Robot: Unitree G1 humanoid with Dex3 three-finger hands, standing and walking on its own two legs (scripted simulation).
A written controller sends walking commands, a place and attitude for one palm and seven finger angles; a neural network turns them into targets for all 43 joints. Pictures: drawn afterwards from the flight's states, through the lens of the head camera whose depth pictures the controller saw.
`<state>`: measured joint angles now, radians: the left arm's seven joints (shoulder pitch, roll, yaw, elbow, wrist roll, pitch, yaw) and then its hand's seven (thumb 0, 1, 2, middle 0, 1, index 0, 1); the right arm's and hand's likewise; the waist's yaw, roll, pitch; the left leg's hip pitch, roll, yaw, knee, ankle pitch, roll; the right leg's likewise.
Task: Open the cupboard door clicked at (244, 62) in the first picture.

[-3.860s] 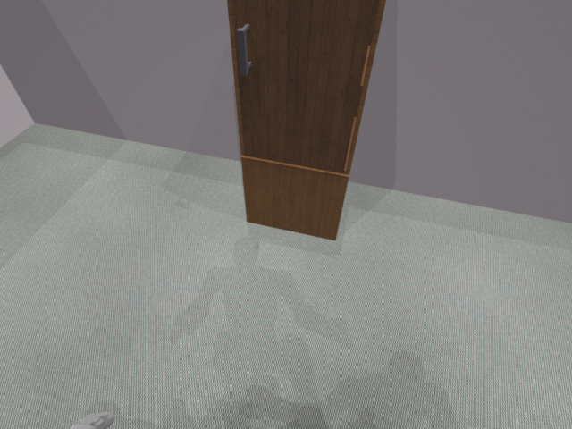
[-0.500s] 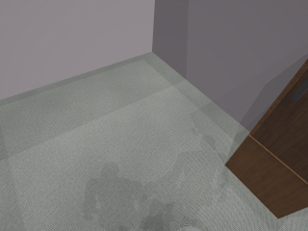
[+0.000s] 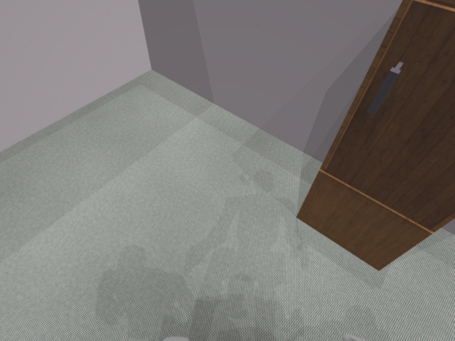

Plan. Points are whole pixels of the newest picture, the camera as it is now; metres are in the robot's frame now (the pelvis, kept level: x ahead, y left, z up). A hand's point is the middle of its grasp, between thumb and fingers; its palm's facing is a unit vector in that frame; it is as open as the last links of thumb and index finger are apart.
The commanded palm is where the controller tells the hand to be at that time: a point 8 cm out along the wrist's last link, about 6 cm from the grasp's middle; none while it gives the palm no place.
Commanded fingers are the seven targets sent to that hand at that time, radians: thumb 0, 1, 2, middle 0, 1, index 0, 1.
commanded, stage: turn to face it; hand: left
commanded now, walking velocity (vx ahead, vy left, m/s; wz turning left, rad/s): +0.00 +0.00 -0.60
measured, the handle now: (385, 88) +0.71 -0.34 +0.07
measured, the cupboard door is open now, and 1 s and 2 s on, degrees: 0 0 0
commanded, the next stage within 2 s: take the last steps up to it in 0.86 s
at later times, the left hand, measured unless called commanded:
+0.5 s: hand (152, 330) +0.16 +0.16 -0.16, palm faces -0.33 -0.91 -0.25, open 7.4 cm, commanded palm none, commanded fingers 0.00 0.90 0.90 -0.20 -0.30 -0.20 -0.30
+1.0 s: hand out of the picture +0.11 +0.16 -0.18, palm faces -0.41 -0.89 -0.17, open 7.4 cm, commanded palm none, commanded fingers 0.00 0.90 0.90 -0.20 -0.30 -0.20 -0.30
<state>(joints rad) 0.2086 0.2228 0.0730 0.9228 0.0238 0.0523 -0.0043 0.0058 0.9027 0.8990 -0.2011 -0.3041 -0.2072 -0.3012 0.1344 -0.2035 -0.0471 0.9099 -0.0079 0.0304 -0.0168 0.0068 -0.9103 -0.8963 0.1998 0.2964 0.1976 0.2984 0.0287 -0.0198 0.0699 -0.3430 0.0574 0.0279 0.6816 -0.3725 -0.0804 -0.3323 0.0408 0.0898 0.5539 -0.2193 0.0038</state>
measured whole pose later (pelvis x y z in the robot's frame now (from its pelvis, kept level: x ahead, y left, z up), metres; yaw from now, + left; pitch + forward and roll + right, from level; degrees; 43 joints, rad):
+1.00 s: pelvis -0.03 +0.02 +0.00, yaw -30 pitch -1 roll -1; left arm 0.23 0.21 0.06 0.97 0.01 0.06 0.01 0.01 0.90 0.90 -0.20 -0.30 -0.21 -0.30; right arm 0.18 -0.17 -0.03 0.95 -0.02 0.02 -0.02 0.01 -0.91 -0.90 0.20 0.30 0.20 0.30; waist 0.02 -0.05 0.04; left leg -0.26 0.03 0.08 0.58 -0.30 0.00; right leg -0.33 0.04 0.04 0.61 -0.30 -0.01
